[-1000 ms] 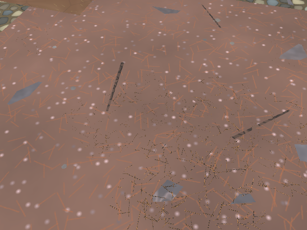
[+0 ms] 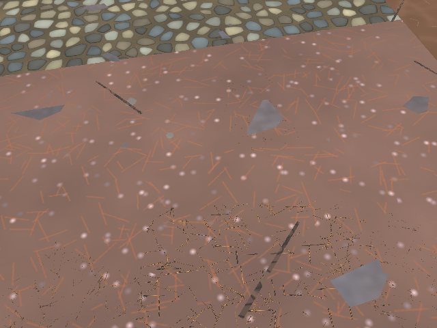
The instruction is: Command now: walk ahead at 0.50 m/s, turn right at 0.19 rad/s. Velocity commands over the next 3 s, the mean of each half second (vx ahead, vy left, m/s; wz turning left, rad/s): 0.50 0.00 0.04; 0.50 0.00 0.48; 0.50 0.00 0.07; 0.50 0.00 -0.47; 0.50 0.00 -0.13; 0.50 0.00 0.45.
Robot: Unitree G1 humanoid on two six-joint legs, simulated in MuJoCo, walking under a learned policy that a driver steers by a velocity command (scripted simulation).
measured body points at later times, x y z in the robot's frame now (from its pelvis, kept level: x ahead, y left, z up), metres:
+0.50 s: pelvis +0.28 +0.06 +0.00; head +0.30 +0.07 +0.45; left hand +0.39 +0.31 -0.13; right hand +0.29 -0.21 -0.13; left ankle +0.28 +0.12 -0.75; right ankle +0.34 -0.10 -0.68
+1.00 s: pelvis +0.54 +0.03 +0.00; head +0.56 +0.02 +0.45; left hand +0.50 +0.31 -0.11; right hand +0.73 -0.19 -0.13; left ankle +0.51 +0.17 -0.66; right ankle +0.55 -0.06 -0.75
